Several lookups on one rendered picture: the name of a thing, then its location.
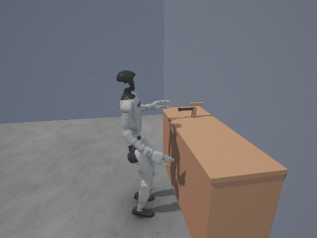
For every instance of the right robot forearm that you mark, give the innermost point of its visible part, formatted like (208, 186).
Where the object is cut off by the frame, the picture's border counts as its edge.
(133, 141)

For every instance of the tap lever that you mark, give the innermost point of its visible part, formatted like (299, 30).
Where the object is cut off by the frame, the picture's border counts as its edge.
(185, 109)

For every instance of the robot head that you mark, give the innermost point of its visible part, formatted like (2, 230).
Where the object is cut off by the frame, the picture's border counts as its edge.
(127, 76)

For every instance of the robot left hand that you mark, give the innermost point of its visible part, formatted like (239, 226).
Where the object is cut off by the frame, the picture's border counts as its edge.
(157, 104)

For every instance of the robot right hand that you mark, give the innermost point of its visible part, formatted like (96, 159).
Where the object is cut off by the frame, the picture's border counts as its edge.
(158, 156)

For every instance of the robot right upper arm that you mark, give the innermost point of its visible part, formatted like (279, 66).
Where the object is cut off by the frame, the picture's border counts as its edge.
(126, 110)

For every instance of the left robot forearm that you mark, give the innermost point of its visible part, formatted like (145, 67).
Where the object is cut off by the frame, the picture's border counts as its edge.
(147, 107)

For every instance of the counter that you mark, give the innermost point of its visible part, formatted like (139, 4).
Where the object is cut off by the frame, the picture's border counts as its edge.
(225, 186)

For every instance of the robot left foot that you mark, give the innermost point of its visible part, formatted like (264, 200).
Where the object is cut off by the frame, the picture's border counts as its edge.
(136, 196)

